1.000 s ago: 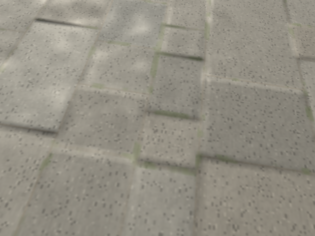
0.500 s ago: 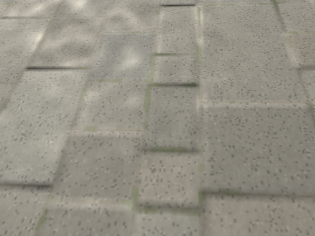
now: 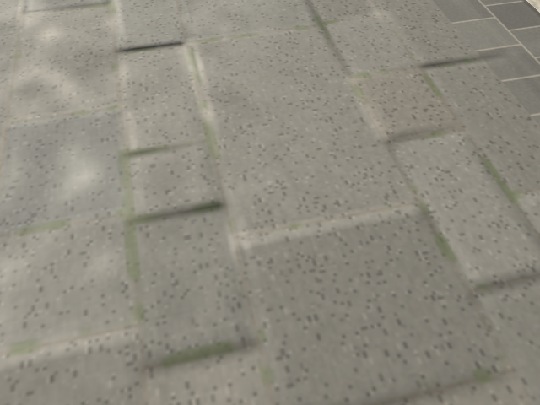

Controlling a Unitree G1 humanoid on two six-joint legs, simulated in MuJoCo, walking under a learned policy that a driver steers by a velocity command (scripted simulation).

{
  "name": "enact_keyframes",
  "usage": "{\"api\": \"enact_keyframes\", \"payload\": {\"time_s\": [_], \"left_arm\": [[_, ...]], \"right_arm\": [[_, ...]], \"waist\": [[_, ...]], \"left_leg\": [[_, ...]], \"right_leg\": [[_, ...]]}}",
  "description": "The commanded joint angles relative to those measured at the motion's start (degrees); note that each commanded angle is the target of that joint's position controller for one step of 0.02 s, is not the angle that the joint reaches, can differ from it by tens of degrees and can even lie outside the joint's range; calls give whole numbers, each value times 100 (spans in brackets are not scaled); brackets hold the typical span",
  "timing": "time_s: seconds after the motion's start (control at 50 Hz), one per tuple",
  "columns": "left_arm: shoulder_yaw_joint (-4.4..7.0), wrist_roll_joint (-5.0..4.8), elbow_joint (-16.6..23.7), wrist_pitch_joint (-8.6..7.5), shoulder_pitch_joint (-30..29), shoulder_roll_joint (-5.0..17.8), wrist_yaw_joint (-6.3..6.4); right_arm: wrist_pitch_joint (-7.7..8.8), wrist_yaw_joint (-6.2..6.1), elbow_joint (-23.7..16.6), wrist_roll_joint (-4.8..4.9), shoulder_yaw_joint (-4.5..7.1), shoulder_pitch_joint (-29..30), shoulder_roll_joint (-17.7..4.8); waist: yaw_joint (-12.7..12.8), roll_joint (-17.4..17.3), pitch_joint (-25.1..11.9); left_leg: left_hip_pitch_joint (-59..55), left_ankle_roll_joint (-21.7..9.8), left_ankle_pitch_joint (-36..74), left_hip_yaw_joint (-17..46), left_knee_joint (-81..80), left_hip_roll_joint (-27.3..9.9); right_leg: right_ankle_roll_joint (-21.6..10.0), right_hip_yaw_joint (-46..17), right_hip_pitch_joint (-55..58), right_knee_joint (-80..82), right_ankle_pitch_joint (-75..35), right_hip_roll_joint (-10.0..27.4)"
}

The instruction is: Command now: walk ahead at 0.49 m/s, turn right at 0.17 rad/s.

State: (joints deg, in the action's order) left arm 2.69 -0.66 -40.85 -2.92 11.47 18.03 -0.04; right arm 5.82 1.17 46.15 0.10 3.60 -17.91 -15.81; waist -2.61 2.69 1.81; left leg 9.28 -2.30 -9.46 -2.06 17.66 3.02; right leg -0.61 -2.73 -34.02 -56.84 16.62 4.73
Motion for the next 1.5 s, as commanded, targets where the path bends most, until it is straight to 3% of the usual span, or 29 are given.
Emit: {"api": "enact_keyframes", "payload": {"time_s": [0.02, 0.14, 0.2, 0.22, 0.24, 0.26, 0.28, 0.3, 0.38, 0.46, 0.64, 0.7, 0.74, 0.76, 0.78, 0.8, 0.82, 0.86, 0.96, 1.04, 1.14, 1.22, 1.28, 1.3, 1.32, 1.34, 1.36, 1.4, 1.5], "left_arm": [[-66, 63, 390, -111, -79, 100, -68], [-25, -22, 730, -209, -1015, 319, -165], [158, -15, 567, -257, -301, 609, -151], [302, 19, 393, -254, 483, 891, -93], [419, 158, 346, -215, 1333, 1385, -17], [429, 189, 299, -167, 1473, 1506, -51], [293, 116, 303, -179, 1271, 977, -79], [215, 58, 298, -195, 963, 739, -87], [151, 161, 221, -343, 149, 332, -103], [245, 161, 11, -419, 190, 469, -27], [412, -12, -352, -167, 697, 879, 74], [480, -77, -347, -39, 622, 1110, 116], [466, -129, -294, 38, 486, 1126, 146], [358, 4, -199, -8, 597, 866, 160], [102, 196, 140, -166, 1074, 15, 94], [149, -19, 233, -388, 476, 514, 15], [213, -214, 398, -489, -19, 750, -25], [215, 30, 305, -547, -32, 706, 45], [170, 155, 233, -270, 127, 432, 18], [43, 67, 326, -284, -599, 199, -61], [28, -58, 537, -330, -1258, 270, -216], [52, -53, 660, -335, -1184, 327, -365], [328, 0, 325, -271, 411, 818, -298], [454, 10, 259, -230, 1191, 1304, -244], [453, -47, 199, -249, 1321, 1390, -280], [334, -102, 204, -220, 1429, 850, -252], [301, -54, 283, -194, 1059, 762, -208], [263, 22, 432, -160, 535, 685, -170], [272, 2, 474, -146, 379, 737, -37]], "right_arm": [[110, -22, -413, 63, 203, 492, -933], [-58, -29, -109, 197, 236, -157, -1177], [-172, -65, -58, 168, 206, -171, -1184], [-166, -65, -82, 106, 109, -208, -934], [-131, -68, -300, -35, -67, -309, -413], [-55, -94, -355, 117, -132, -811, -209], [-60, -104, -292, 249, 34, -550, -821], [-70, -96, -386, 269, 85, -196, -940], [-293, -92, -357, 182, 97, -99, -580], [-403, -79, -568, 131, 75, 295, -404], [-355, 227, -1215, 123, -36, 1710, -277], [-396, 267, -1325, 116, 90, 1481, -516], [-438, 189, -1016, 145, 375, 94, -979], [-514, 61, -816, 158, 568, -750, -1453], [-450, 30, -909, 162, 603, -433, -2026], [-345, 75, -1078, 123, 475, -589, -1586], [-258, 93, -994, 91, 382, -405, -1250], [-216, 73, -1065, 105, 274, 296, -906], [-157, -74, -1017, 19, 212, 454, -842], [-146, -138, -770, 23, 166, 181, -862], [-134, -109, -428, 11, 169, -220, -990], [-240, -167, -287, 18, 215, -210, -1075], [-343, -259, -413, -16, 197, 82, -1120], [-292, -300, -577, -163, 89, -190, -874], [-147, -185, -627, -177, -90, -774, -312], [4, -88, -648, -1, -20, -217, -821], [106, -30, -869, 162, 14, 392, -959], [183, -61, -967, -31, 16, 732, -888], [-22, -139, -1003, -134, -25, 602, -633]], "waist": [[178, -618, 34], [-81, -596, 166], [442, -621, -221], [818, -500, -765], [1050, 431, -1690], [826, 1631, -2178], [904, 871, -1532], [812, 657, -925], [297, 449, -302], [260, 85, -28], [694, -82, 435], [383, 173, 42], [-434, 127, -751], [-752, -457, -1235], [61, -1804, -1624], [-409, -1122, -2235], [-431, -836, -1377], [73, -316, -590], [370, -447, -368], [-14, -648, -156], [-327, -591, 188], [-156, -628, 119], [739, -615, -978], [871, 186, -1701], [492, 1377, -2231], [868, 689, -2062], [879, 339, -1212], [532, -398, -463], [205, -12, -260]], "left_leg": [[235, -1147, 682, 1055, -1119, -1503], [-189, -840, 639, 1011, -780, -1639], [-248, -546, 1438, 988, 218, -1503], [164, -334, 1508, 731, 1334, -1156], [1526, 24, -124, 335, 3362, -595], [2862, 175, -2485, 595, 4784, -88], [3366, 177, -2219, 983, 5425, -375], [3530, 128, -1706, 886, 5424, -598], [2734, 230, -543, 797, 4894, -1045], [3104, 348, 156, 876, 4197, -1061], [3067, 4, 767, 102, 2016, -861], [2305, -319, -27, -347, 1915, -394], [316, -683, 84, -495, 1493, 102], [-1424, -993, 191, 598, 1366, -472], [-3002, -2049, -685, 3946, 774, -1875], [-3232, -2235, -1377, 5064, -47, -2235], [-2686, -1937, -1012, 4206, -172, -2083], [-1092, -1555, 221, 2926, -160, -1568], [141, -1486, 1950, 1737, -542, -1199], [213, -1048, 1643, 956, -638, -882], [-713, -972, 1123, 977, -677, -1387], [-1578, -782, 2682, 735, -93, -1665], [-1132, -408, 4948, 177, 2117, -1258], [360, -141, 3005, -37, 3982, -897], [2586, 211, -2092, 361, 5647, 249], [3256, 131, -2133, 1019, 6033, -36], [3589, 73, -1611, 941, 5888, -293], [3223, 119, -1041, 829, 5038, -636], [2633, 574, -562, 584, 3719, -736]], "right_leg": [[56, -54, 45, 1037, -883, 246], [4, 92, 543, 2440, -1456, -83], [-198, 273, 1830, 2945, -1158, -329], [-371, 121, 3026, 2910, -1171, -125], [-816, -1439, 4712, 2912, -871, 1247], [-1384, -3617, 5332, 3762, 307, 2025], [-1240, -3351, 4856, 3955, 854, 1837], [-1081, -2461, 4252, 4020, 629, 1659], [-960, -759, 2789, 4654, -1013, 1076], [-1038, 85, 2819, 4897, -1895, 1083], [-805, 1211, 3751, 4719, -2494, 1218], [-623, 1467, 4077, 3725, -4934, 1223], [-372, 1699, 3531, 1748, -5542, 951], [-94, 1679, 2096, 11, -3585, 694], [259, 1000, -421, -1898, 1707, -557], [185, -264, -1038, -2432, 1826, -588], [64, -282, -1456, -2230, 1227, -319], [38, -244, -837, -1217, 434, 105], [398, 1, -136, -59, -466, 216], [368, 195, 92, 1604, -2226, 117], [43, 183, -313, 2456, -2495, -14], [-320, 250, -405, 2648, -1412, -269], [-746, 543, 2004, 2771, -1428, -750], [-1267, -1024, 3858, 2574, -1868, 337], [-2201, -3933, 5527, 3330, -598, 1384], [-1971, -4110, 5595, 3793, 393, 1286], [-1765, -3388, 4876, 3951, 276, 1149], [-1636, -2555, 3442, 4153, -893, 785], [-1660, -1630, 2192, 4458, -2202, 338]]}}
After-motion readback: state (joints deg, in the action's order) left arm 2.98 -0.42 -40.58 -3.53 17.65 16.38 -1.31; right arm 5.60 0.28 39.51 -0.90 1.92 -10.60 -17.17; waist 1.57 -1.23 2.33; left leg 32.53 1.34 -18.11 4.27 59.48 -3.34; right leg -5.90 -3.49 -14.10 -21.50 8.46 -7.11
